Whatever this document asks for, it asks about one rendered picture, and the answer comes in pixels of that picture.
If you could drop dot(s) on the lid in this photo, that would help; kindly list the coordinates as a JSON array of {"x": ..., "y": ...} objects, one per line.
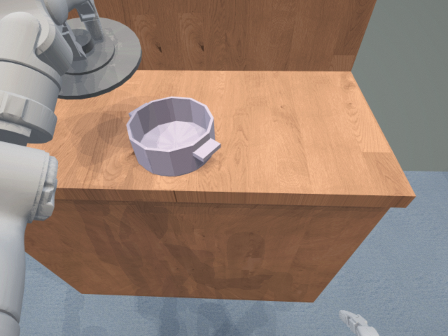
[{"x": 111, "y": 62}]

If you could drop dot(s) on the pot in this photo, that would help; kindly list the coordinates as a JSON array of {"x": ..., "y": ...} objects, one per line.
[{"x": 172, "y": 136}]

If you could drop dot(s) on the robot right hand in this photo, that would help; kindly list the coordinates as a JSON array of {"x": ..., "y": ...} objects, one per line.
[{"x": 357, "y": 324}]

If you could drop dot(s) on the table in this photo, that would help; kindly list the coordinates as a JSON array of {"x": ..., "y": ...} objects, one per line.
[{"x": 303, "y": 175}]

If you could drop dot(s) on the robot left hand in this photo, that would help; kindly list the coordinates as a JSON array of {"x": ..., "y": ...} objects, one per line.
[{"x": 89, "y": 16}]

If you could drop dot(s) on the left robot forearm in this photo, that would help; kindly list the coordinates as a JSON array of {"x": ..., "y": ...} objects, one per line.
[{"x": 33, "y": 58}]

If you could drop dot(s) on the knob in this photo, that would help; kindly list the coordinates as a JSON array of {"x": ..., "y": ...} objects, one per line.
[{"x": 84, "y": 38}]

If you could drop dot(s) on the left robot upper arm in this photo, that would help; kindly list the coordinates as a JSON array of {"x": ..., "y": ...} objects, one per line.
[{"x": 27, "y": 192}]

